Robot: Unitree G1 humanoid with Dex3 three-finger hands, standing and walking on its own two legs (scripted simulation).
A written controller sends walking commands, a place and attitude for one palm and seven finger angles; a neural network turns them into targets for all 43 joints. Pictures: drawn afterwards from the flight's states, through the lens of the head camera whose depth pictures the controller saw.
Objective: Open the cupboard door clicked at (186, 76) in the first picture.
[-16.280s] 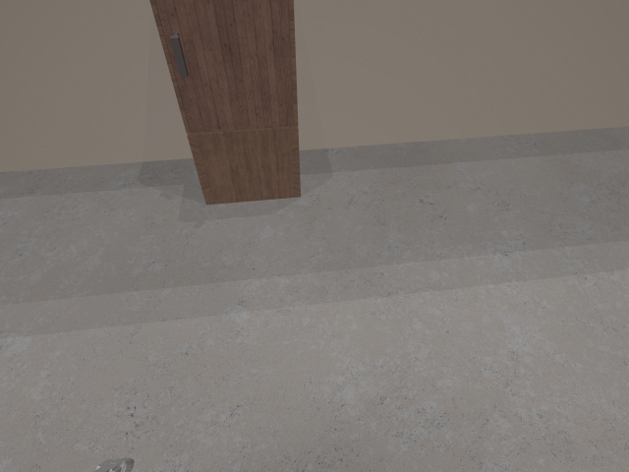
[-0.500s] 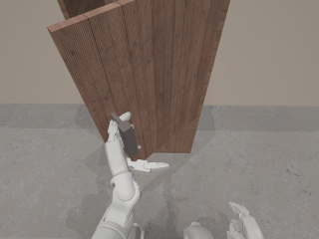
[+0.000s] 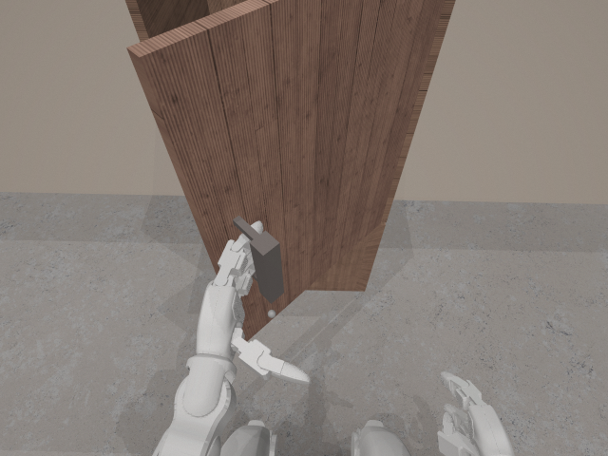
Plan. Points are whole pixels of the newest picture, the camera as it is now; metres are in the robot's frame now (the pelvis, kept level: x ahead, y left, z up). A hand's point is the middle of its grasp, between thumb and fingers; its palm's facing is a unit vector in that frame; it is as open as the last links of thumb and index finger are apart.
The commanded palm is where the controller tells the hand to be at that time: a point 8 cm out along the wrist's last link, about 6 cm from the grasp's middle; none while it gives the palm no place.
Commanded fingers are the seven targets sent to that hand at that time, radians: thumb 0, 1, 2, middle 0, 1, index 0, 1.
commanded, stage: slide the hand sideways off the handle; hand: left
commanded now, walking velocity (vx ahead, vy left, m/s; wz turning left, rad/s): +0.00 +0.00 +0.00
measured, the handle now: (257, 259) +0.36 +0.09 +0.05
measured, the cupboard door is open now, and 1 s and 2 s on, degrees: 45 45 45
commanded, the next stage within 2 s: draw the hand back to the body in 0.74 s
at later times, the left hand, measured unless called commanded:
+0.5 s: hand (227, 348) +0.24 +0.11 +0.05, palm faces -0.01 -1.00 -0.02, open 16.1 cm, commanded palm +0.21 +0.17 +0.04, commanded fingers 0.00 -0.50 0.30 -0.15 -0.30 -0.15 -0.30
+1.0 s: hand (190, 361) +0.22 +0.14 +0.07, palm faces -0.01 -1.00 -0.05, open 16.3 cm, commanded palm +0.19 +0.20 +0.08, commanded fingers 0.00 -0.50 0.30 -0.15 -0.30 -0.15 -0.30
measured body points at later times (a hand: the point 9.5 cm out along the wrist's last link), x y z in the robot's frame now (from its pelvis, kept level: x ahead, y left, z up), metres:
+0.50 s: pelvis +0.01 -0.02 +0.00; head +0.08 -0.02 +0.44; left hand +0.23 +0.16 +0.05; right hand +0.21 -0.24 -0.09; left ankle +0.01 +0.11 -0.65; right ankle +0.04 -0.12 -0.65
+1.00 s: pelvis +0.01 -0.02 -0.01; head +0.07 -0.02 +0.44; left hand +0.21 +0.19 +0.07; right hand +0.20 -0.24 -0.08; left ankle +0.01 +0.11 -0.65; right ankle +0.04 -0.12 -0.65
